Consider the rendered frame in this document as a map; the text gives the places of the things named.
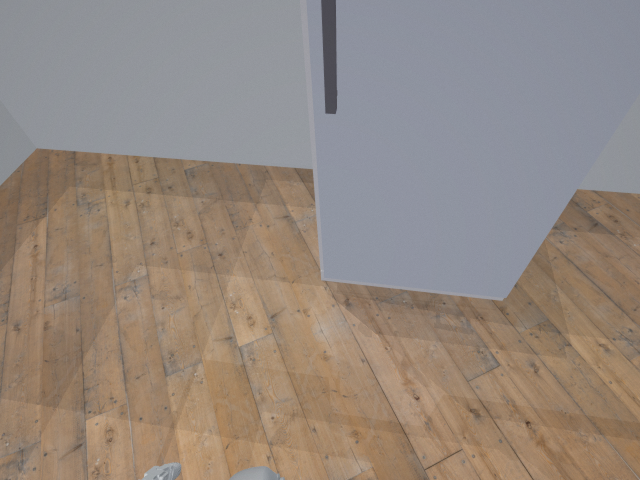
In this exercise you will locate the fridge door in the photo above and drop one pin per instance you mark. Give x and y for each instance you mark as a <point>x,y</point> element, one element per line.
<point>463,129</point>

